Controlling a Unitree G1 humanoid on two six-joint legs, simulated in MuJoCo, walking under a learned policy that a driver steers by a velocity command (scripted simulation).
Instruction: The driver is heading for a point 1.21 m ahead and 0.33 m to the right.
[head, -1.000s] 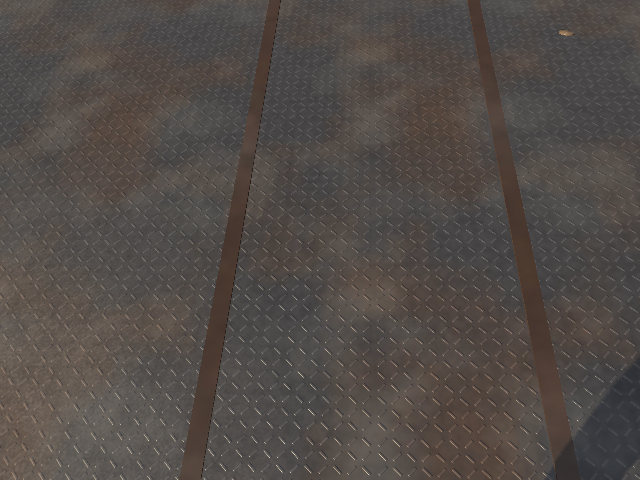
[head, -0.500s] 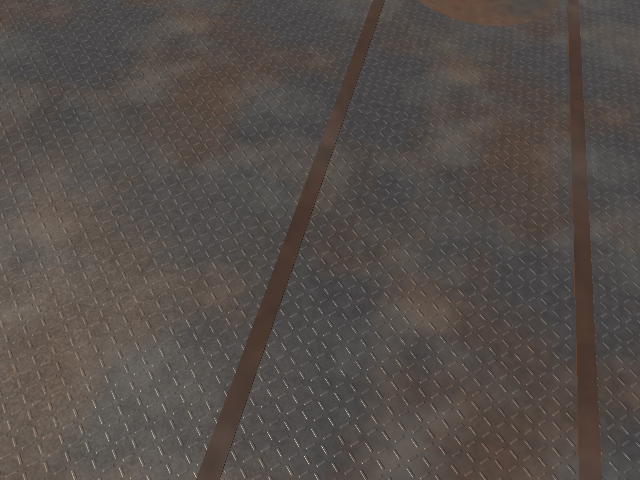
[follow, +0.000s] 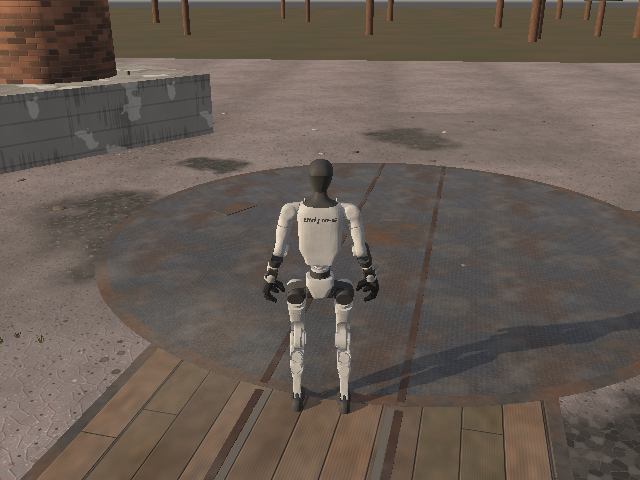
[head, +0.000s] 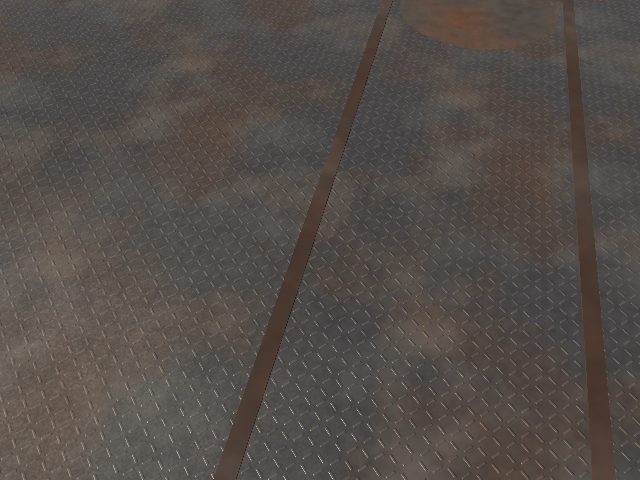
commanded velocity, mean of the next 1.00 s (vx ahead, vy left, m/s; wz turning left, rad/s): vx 0.23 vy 0.00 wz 0.00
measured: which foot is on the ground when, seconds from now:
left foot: down 0.00-1.00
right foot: down 0.00-0.58, up 0.60-1.00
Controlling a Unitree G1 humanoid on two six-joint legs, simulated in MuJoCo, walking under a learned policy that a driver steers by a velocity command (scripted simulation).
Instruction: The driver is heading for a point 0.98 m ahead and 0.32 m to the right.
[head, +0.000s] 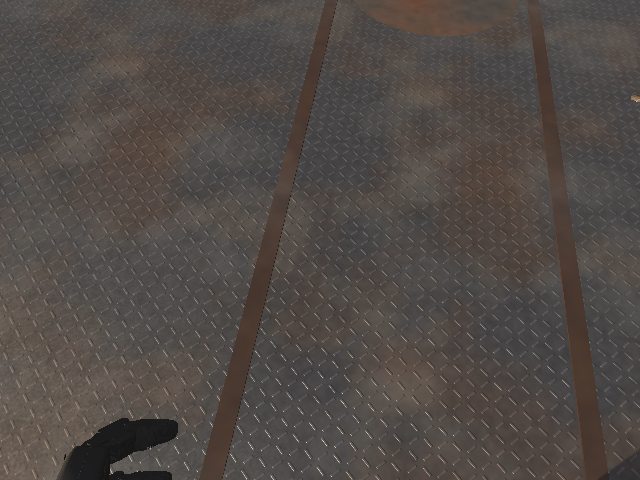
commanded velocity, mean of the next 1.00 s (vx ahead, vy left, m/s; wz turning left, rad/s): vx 0.49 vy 0.00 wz -0.16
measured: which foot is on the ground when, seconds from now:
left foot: down 0.00-0.02, up 0.04-0.54, down 0.56-1.00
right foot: up 0.00-0.00, down 0.02-0.58, up 0.60-1.00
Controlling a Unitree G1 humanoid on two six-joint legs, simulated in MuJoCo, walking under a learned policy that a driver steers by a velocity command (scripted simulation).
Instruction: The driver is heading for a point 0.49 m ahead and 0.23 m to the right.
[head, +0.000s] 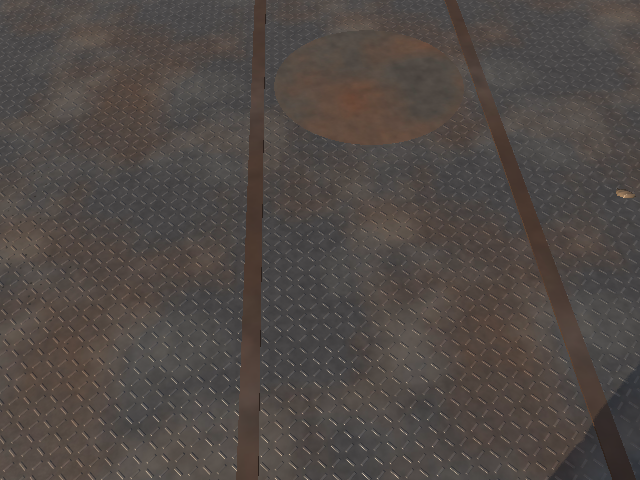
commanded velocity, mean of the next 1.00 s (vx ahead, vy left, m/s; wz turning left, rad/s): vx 0.37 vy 0.00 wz -0.42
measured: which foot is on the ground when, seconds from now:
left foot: down 0.00-0.12, up 0.14-0.60, down 0.62-1.00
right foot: up 0.00-0.10, down 0.12-0.62, up 0.64-0.94, down 0.96-1.00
